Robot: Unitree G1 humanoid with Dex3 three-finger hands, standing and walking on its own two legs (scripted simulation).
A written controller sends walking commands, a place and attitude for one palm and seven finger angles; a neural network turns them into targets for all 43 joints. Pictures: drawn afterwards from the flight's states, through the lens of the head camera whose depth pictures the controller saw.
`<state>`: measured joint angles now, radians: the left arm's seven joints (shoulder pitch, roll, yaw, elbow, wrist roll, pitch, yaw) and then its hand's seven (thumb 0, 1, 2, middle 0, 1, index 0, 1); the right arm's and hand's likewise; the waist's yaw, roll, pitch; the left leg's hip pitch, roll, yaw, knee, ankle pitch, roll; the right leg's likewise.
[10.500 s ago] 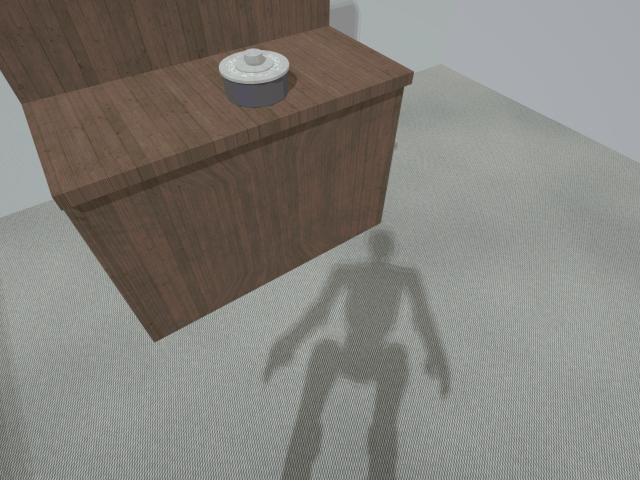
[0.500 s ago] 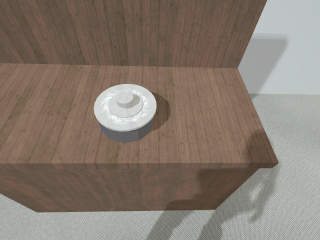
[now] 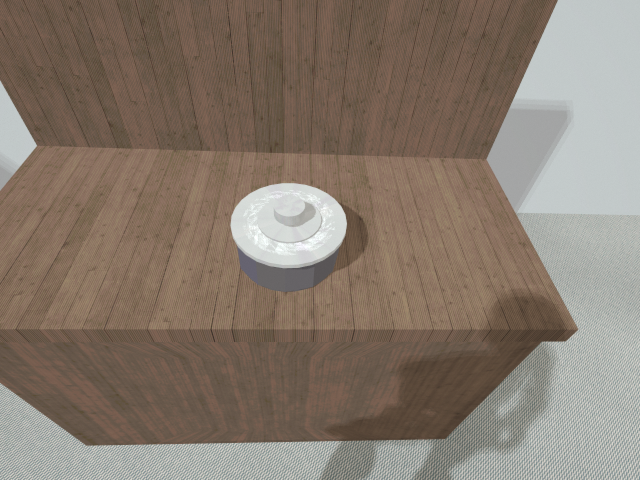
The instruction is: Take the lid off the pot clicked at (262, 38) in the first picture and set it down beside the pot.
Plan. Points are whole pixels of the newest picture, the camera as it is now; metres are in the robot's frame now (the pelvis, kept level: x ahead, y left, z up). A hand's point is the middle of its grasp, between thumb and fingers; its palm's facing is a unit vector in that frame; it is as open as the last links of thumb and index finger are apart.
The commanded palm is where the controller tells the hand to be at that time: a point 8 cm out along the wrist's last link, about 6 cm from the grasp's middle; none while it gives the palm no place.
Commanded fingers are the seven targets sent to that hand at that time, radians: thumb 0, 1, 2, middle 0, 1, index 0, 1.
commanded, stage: come to a stop and stand still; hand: left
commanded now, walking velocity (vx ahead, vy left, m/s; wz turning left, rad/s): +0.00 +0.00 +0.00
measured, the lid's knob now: (289, 209) +0.50 +0.09 +0.05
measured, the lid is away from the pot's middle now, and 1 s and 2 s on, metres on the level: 0.00 0.00 0.00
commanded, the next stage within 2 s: look again from close up in 0.40 s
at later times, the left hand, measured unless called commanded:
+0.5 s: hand out of the picture -0.07 +0.19 -0.17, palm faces +0.02 -0.99 -0.17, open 7.4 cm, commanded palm none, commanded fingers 0.00 0.90 0.90 -0.20 -0.30 -0.20 -0.30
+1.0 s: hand out of the picture -0.02 +0.16 -0.17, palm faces +0.01 -0.99 -0.14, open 7.4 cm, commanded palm none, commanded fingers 0.00 0.90 0.90 -0.20 -0.30 -0.20 -0.30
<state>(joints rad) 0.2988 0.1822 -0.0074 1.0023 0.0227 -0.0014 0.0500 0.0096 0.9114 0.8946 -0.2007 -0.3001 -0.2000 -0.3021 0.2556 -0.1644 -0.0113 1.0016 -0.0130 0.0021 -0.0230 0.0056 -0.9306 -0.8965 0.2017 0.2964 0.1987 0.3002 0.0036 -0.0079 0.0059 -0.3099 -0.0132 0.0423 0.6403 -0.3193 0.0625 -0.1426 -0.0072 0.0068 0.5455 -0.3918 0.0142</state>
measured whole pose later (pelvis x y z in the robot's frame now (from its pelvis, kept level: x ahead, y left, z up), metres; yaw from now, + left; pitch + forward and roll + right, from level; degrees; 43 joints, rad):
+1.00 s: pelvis -0.01 +0.00 +0.01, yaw +0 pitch +0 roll -1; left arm 0.34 0.16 -0.03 1.05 0.02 -0.02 0.04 0.01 0.91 0.89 -0.20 -0.30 -0.20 -0.30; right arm 0.26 -0.15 -0.01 1.07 0.00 -0.01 -0.02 0.01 -0.94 -0.90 0.20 0.30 0.20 0.30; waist 0.02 -0.05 0.03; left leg -0.27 -0.04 0.04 0.49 -0.22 0.06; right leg -0.13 -0.03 0.01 0.44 -0.32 0.03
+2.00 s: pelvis -0.01 -0.04 +0.01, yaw +3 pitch +0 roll +0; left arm 0.57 0.23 0.09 0.08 -0.03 -0.02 0.08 0.02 0.90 0.89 -1.19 -1.38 -1.19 -1.39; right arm 0.18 -0.20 0.02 0.56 0.01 -0.08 -0.07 0.01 -0.90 -0.90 0.20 0.30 0.20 0.30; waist 0.06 0.02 0.00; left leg -0.28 -0.01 -0.02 0.50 -0.21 0.01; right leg -0.13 0.01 -0.05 0.46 -0.33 -0.02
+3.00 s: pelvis +0.01 -0.04 +0.01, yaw +1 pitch -1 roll +0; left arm 0.58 0.36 0.18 -0.41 0.16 -0.03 0.09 0.02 0.89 0.89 -1.30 -1.50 -1.30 -1.50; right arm 0.20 -0.21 0.02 0.57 0.00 -0.04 -0.05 0.02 -0.90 -0.90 0.20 0.30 0.20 0.30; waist 0.07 0.05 -0.01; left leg -0.22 -0.01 0.01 0.46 -0.22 0.01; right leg -0.07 0.00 -0.02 0.42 -0.33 -0.01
